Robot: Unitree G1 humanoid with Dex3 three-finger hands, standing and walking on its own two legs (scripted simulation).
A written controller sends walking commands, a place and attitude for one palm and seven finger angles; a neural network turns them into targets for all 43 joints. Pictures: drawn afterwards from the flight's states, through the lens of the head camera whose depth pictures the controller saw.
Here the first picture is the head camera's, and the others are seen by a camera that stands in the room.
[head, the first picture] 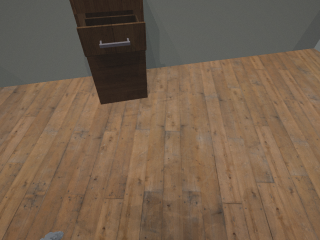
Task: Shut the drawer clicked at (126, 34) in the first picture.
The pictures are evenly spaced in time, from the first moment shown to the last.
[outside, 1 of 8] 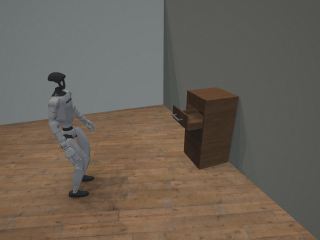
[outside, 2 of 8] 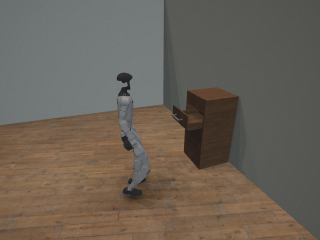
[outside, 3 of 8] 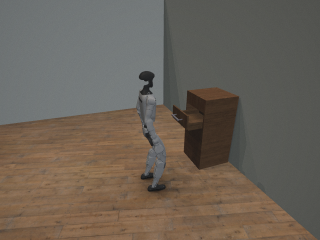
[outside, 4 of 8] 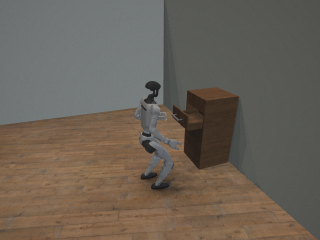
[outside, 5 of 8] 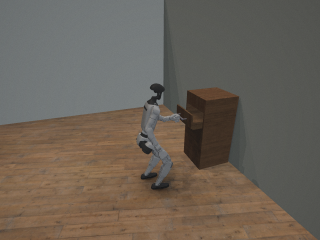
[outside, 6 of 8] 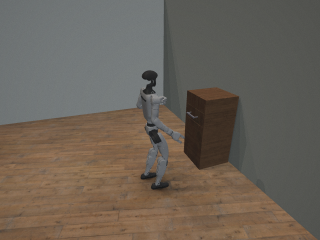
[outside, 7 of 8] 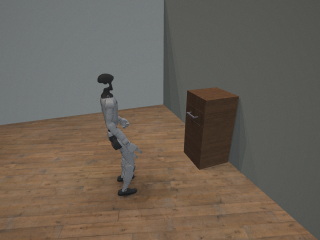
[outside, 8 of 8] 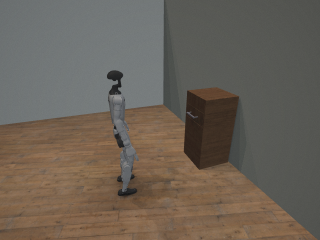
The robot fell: no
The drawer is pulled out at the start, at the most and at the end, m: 0.21 0.21 0.00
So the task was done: yes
